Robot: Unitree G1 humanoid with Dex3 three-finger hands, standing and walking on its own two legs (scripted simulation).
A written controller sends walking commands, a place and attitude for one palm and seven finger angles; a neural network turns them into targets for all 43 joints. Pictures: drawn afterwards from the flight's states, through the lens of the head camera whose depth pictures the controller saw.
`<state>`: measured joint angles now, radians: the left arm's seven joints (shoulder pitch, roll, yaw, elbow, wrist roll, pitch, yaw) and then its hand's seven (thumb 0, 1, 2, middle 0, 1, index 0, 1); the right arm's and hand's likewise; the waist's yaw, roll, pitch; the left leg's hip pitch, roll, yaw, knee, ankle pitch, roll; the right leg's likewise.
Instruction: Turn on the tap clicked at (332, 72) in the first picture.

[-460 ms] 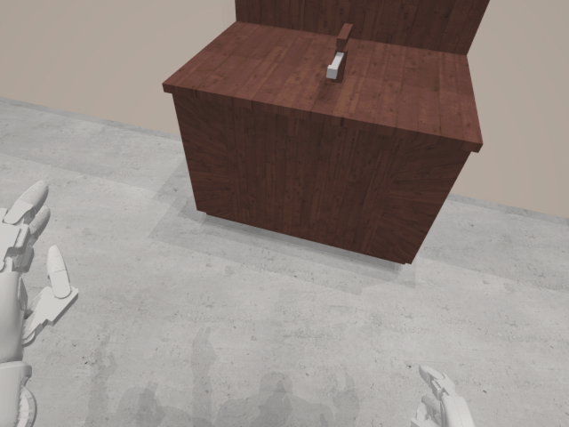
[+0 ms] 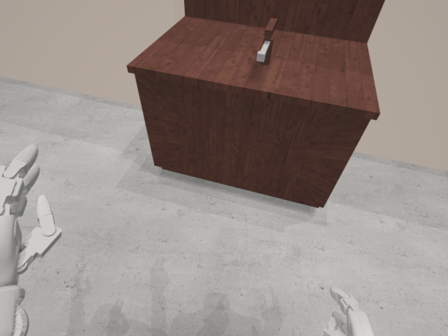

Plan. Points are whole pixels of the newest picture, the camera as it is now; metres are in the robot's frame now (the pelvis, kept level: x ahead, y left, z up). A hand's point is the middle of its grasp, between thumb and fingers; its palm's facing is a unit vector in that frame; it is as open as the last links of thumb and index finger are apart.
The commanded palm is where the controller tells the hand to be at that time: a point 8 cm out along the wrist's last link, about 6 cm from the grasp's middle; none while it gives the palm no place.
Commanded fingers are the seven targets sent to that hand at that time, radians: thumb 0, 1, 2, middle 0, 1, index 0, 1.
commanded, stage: walk to a spot facing it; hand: left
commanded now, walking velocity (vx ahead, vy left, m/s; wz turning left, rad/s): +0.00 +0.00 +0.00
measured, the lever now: (261, 56) +1.02 -0.07 +0.04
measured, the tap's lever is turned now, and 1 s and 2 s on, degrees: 0 0 0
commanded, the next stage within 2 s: turn to face it in 0.94 s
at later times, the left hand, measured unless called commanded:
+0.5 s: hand (24, 209) +0.24 +0.30 +0.16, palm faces +0.53 -0.76 -0.37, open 7.4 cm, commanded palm +0.18 +0.32 +0.18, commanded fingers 0.00 0.90 0.90 -0.20 -0.30 -0.20 -0.30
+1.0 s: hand (78, 168) +0.32 +0.26 +0.16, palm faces +0.58 -0.66 -0.48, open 7.4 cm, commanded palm +0.25 +0.29 +0.18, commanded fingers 0.00 0.90 0.90 -0.20 -0.30 -0.20 -0.30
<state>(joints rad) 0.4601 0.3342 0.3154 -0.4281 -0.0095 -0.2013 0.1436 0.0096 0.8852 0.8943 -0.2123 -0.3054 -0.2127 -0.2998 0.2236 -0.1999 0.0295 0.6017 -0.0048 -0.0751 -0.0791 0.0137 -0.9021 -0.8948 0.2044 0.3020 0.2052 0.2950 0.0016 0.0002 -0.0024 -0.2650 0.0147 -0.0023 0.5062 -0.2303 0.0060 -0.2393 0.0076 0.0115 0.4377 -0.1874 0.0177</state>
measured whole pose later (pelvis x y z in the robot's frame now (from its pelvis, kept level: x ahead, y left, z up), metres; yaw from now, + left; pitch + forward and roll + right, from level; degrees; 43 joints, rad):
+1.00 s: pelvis +0.19 -0.03 +0.00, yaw +18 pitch -1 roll +2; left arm 0.51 0.36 0.35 -0.50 0.00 -0.20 0.14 0.01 0.88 0.89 -0.22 -0.31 -0.22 -0.30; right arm 0.15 -0.26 -0.03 0.61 -0.01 -0.02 -0.08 0.01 -0.91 -0.89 0.20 0.30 0.20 0.29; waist -0.02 0.00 0.09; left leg -0.58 0.08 0.05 1.24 -0.35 -0.05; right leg -0.26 -0.09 -0.27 0.56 -0.28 -0.07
